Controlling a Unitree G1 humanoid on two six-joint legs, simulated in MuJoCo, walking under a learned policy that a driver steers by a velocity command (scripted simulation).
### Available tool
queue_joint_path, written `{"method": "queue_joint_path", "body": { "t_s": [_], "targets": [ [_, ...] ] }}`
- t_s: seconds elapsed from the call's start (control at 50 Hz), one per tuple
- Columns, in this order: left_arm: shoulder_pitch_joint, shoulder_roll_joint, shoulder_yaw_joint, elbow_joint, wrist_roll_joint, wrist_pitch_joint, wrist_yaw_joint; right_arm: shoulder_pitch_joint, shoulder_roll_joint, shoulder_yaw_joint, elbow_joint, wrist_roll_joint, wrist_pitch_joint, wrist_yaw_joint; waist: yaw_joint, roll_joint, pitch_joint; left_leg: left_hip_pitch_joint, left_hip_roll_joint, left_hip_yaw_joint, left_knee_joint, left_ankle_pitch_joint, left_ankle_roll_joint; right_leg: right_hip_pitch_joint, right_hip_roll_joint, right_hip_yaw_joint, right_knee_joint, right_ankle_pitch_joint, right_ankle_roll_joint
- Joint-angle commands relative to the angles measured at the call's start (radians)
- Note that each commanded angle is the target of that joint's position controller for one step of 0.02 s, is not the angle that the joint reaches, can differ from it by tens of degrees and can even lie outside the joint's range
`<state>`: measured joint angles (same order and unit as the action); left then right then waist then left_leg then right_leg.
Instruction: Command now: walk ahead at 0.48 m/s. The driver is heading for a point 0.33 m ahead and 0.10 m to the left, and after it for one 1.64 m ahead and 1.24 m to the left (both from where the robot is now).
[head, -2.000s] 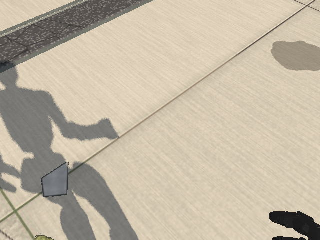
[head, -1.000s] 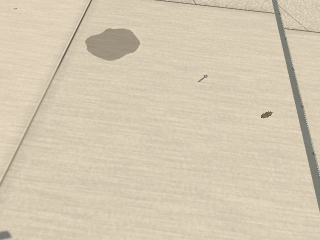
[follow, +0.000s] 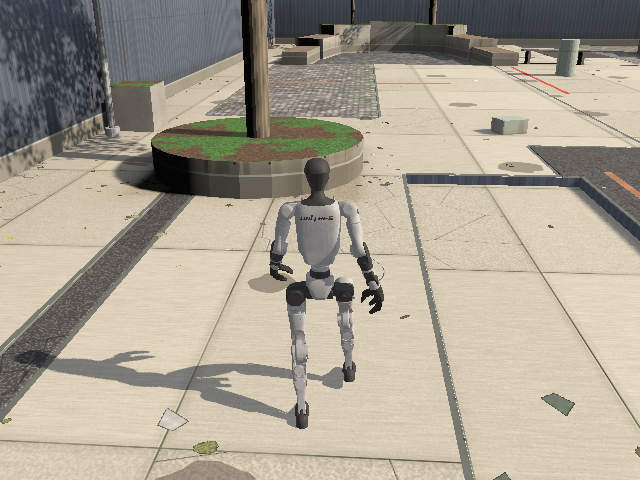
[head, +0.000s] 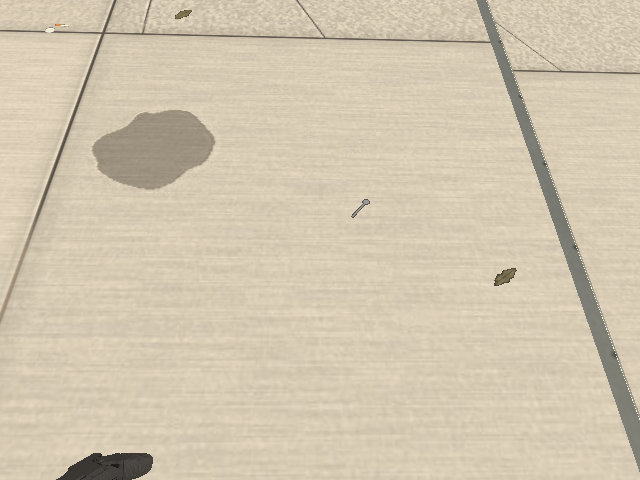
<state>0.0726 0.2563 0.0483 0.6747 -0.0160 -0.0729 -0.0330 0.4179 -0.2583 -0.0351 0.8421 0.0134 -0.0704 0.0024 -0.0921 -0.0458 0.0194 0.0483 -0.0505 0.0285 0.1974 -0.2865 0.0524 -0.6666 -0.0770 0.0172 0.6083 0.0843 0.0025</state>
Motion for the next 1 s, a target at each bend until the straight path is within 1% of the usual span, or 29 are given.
{"method": "queue_joint_path", "body": {
  "t_s": [0.02, 0.08, 0.1, 0.12, 0.14, 0.16, 0.18, 0.2, 0.22, 0.24, 0.26, 0.32, 0.36, 0.4, 0.44, 0.5, 0.56, 0.58, 0.6, 0.62, 0.64, 0.66, 0.68, 0.7, 0.72, 0.76, 0.84, 0.96, 1.0],
  "targets": [
    [-0.168, 0.055, 0.006, -0.117, -0.007, -0.028, -0.023, 0.039, -0.182, -0.047, -0.024, 0.007, 0.004, -0.009, 0.0, 0.115, 0.089, 0.008, 0.295, -0.126, -0.022, 0.387, 0.132, -0.028, 0.025, -0.016, -0.075, -0.028, -0.028],
    [-0.089, 0.105, 0.025, -0.103, -0.001, -0.03, -0.026, 0.021, -0.213, -0.058, -0.02, 0.008, 0.017, -0.017, 0.067, 0.154, 0.012, 0.074, 0.302, -0.111, 0.119, 0.752, 0.105, 0.136, 0.081, -0.053, -0.105, -0.146, -0.08],
    [0.036, 0.14, 0.045, -0.069, 0.001, -0.028, -0.018, 0.002, -0.217, -0.058, -0.023, 0.007, 0.023, -0.019, 0.141, 0.158, -0.072, 0.056, 0.273, -0.081, 0.267, 0.912, 0.086, 0.312, 0.113, -0.081, -0.13, -0.137, -0.111],
    [0.21, 0.188, 0.065, -0.022, 0.004, -0.025, -0.005, -0.009, -0.201, -0.049, -0.035, -0.001, 0.025, -0.022, 0.22, 0.146, -0.19, -0.086, 0.231, -0.056, 0.482, 0.856, 0.055, 0.603, 0.065, -0.036, -0.105, -0.1, -0.154],
    [0.352, 0.287, 0.086, -0.004, 0.033, -0.021, 0.006, 0.082, -0.094, -0.016, -0.07, -0.017, 0.012, -0.016, 0.208, -0.054, -0.377, -0.482, 0.105, -0.027, 0.882, 0.394, -0.004, 1.055, -0.221, 0.357, -0.067, -0.152, -0.284],
    [0.372, 0.231, 0.071, 0.011, 0.016, -0.02, 0.004, 0.12, -0.061, 0.0, -0.048, -0.002, -0.008, -0.009, 0.201, -0.207, -0.501, -0.681, -0.013, -0.146, 1.107, -0.278, -0.025, 1.161, -0.349, 0.718, -0.23, -0.313, -0.364],
    [0.314, 0.167, 0.051, 0.007, 0.01, -0.015, 0.01, 0.015, -0.173, -0.033, -0.07, 0.032, -0.021, -0.003, 0.22, -0.117, -0.331, -0.782, 0.051, -0.192, 1.172, -0.244, -0.018, 1.029, -0.31, 0.601, -0.278, -0.393, -0.304],
    [0.248, 0.14, 0.041, 0.005, 0.009, -0.013, 0.015, -0.074, -0.182, -0.035, -0.101, 0.044, -0.027, -0.002, 0.195, -0.063, -0.192, -0.793, 0.104, -0.15, 1.138, -0.154, -0.012, 0.865, -0.274, 0.441, -0.305, -0.36, -0.264],
    [0.181, 0.115, 0.031, 0.009, 0.018, -0.016, 0.013, -0.118, -0.164, -0.035, -0.109, 0.029, -0.024, -0.006, 0.155, 0.006, -0.094, -0.752, 0.134, -0.133, 1.074, -0.091, -0.023, 0.701, -0.233, 0.332, -0.343, -0.199, -0.242],
    [0.132, 0.088, 0.024, 0.008, 0.028, -0.027, 0.01, -0.105, -0.158, -0.044, -0.1, 0.015, -0.009, -0.011, 0.113, -0.009, -0.057, -0.687, 0.161, -0.139, 1.022, -0.054, -0.034, 0.599, -0.196, 0.233, -0.364, -0.044, -0.225],
    [0.103, 0.083, 0.025, 0.013, 0.035, -0.035, 0.008, -0.058, -0.137, -0.044, -0.083, 0.014, 0.01, -0.014, 0.08, -0.031, -0.05, -0.611, 0.168, -0.14, 1.004, -0.04, -0.049, 0.526, -0.177, 0.162, -0.383, 0.08, -0.22],
    [0.05, 0.106, 0.032, 0.04, 0.039, -0.055, 0.011, -0.031, -0.099, -0.044, -0.09, 0.007, 0.047, -0.025, 0.036, -0.039, -0.021, -0.579, 0.15, -0.12, 0.934, 0.011, -0.09, 0.419, -0.165, 0.006, -0.41, 0.357, -0.227],
    [0.037, 0.125, 0.037, 0.053, 0.037, -0.048, 0.027, -0.076, -0.091, -0.042, -0.121, -0.003, 0.05, -0.024, 0.038, -0.039, -0.017, -0.592, 0.153, -0.1, 0.807, 0.129, -0.099, 0.424, -0.144, -0.075, -0.414, 0.368, -0.215],
    [0.036, 0.135, 0.038, 0.061, 0.032, -0.031, 0.044, -0.137, -0.074, -0.035, -0.146, -0.005, 0.046, -0.008, 0.064, -0.033, -0.026, -0.558, 0.148, -0.06, 0.659, 0.257, -0.095, 0.441, -0.115, -0.144, -0.404, 0.332, -0.199],
    [0.068, 0.156, 0.042, 0.076, 0.026, -0.012, 0.057, -0.204, -0.066, -0.032, -0.18, -0.005, 0.043, 0.011, 0.099, -0.016, -0.038, -0.558, 0.14, -0.042, 0.557, 0.321, -0.087, 0.507, -0.134, -0.154, -0.384, 0.324, -0.197],
    [0.087, 0.184, 0.052, 0.091, 0.01, 0.018, 0.063, -0.249, -0.092, -0.043, -0.228, -0.006, 0.051, 0.033, 0.113, -0.013, -0.04, -0.584, 0.134, -0.031, 0.479, 0.259, -0.061, 0.607, -0.182, -0.147, -0.316, 0.296, -0.188],
    [0.069, 0.199, 0.062, 0.087, -0.013, 0.046, 0.07, -0.229, -0.123, -0.062, -0.26, -0.01, 0.059, 0.046, 0.088, -0.028, -0.046, -0.549, 0.098, 0.006, 0.424, 0.121, -0.015, 0.644, -0.204, -0.144, -0.172, 0.345, -0.155],
    [0.059, 0.191, 0.061, 0.083, -0.019, 0.054, 0.074, -0.168, -0.138, -0.073, -0.251, -0.01, 0.056, 0.045, 0.052, -0.012, -0.072, -0.458, 0.061, 0.031, 0.347, 0.16, 0.012, 0.629, -0.174, -0.169, -0.054, 0.379, -0.127],
    [0.101, 0.169, 0.055, 0.088, -0.01, 0.055, 0.073, -0.081, -0.193, -0.096, -0.234, -0.015, 0.05, 0.031, 0.021, 0.067, -0.129, -0.299, 0.04, 0.002, 0.257, 0.402, 0.052, 0.576, -0.098, -0.199, 0.133, 0.303, -0.071],
    [0.13, 0.12, 0.036, 0.057, 0.037, 0.048, 0.066, -0.04, -0.306, -0.122, -0.251, -0.021, 0.053, 0.004, 0.038, 0.291, -0.204, -0.061, 0.255, -0.297, 0.299, 0.945, 0.159, 0.313, 0.01, -0.217, 0.451, -0.2, 0.009],
    [0.162, 0.1, 0.019, 0.033, 0.044, 0.043, 0.05, -0.075, -0.318, -0.111, -0.288, -0.044, 0.049, 0.004, 0.079, 0.375, -0.363, 0.115, 0.449, -0.68, 0.233, 0.924, 0.382, 0.07, 0.179, -0.048, 0.719, -0.791, 0.051],
    [0.127, 0.165, 0.036, 0.055, 0.021, 0.045, 0.038, -0.106, -0.247, -0.094, -0.308, -0.032, 0.05, 0.014, 0.033, 0.194, -0.389, 0.075, 0.41, -0.604, 0.2, 0.749, 0.348, 0.048, 0.115, 0.09, 0.772, -0.746, 0.039],
    [0.076, 0.164, 0.036, 0.038, 0.002, 0.051, 0.038, -0.161, -0.213, -0.083, -0.312, -0.02, 0.049, 0.013, 0.053, 0.135, -0.288, -0.018, 0.362, -0.5, 0.192, 0.605, 0.29, 0.016, 0.086, 0.079, 0.748, -0.669, 0.026],
    [0.061, 0.145, 0.035, 0.047, 0.01, 0.06, 0.047, -0.198, -0.191, -0.079, -0.31, -0.004, 0.055, 0.01, 0.076, 0.054, -0.198, -0.124, 0.308, -0.429, 0.17, 0.48, 0.233, 0.01, 0.055, 0.071, 0.665, -0.609, 0.029],
    [0.048, 0.156, 0.04, 0.042, 0.02, 0.07, 0.059, -0.233, -0.179, -0.074, -0.315, 0.001, 0.063, 0.001, 0.093, 0.071, -0.157, -0.212, 0.271, -0.391, 0.148, 0.39, 0.203, 0.044, 0.039, 0.07, 0.583, -0.556, 0.034],
    [0.074, 0.133, 0.037, 0.049, 0.02, 0.08, 0.062, -0.262, -0.187, -0.077, -0.331, -0.019, 0.073, -0.009, 0.119, 0.141, -0.143, -0.311, 0.214, -0.355, 0.126, 0.359, 0.186, 0.135, 0.067, 0.045, 0.497, -0.496, 0.051],
    [0.062, 0.109, 0.026, 0.052, 0.018, 0.079, 0.072, -0.241, -0.205, -0.089, -0.332, -0.016, 0.081, -0.033, 0.097, 0.163, -0.175, -0.303, 0.202, -0.376, 0.137, 0.278, 0.185, 0.177, 0.084, 0.064, 0.311, -0.455, 0.079],
    [0.047, 0.126, 0.035, 0.04, 0.008, 0.062, 0.054, -0.253, -0.203, -0.092, -0.345, -0.015, 0.103, -0.033, 0.074, 0.223, -0.149, -0.317, 0.186, -0.492, 0.139, 0.07, 0.154, 0.257, 0.109, 0.072, 0.106, -0.438, 0.057],
    [0.087, 0.128, 0.041, 0.049, 0.006, 0.05, 0.043, -0.27, -0.201, -0.092, -0.351, -0.005, 0.112, -0.033, 0.097, 0.227, -0.142, -0.322, 0.169, -0.514, 0.17, 0.083, 0.133, 0.329, 0.116, 0.056, -0.041, -0.388, 0.03]
  ]
}}
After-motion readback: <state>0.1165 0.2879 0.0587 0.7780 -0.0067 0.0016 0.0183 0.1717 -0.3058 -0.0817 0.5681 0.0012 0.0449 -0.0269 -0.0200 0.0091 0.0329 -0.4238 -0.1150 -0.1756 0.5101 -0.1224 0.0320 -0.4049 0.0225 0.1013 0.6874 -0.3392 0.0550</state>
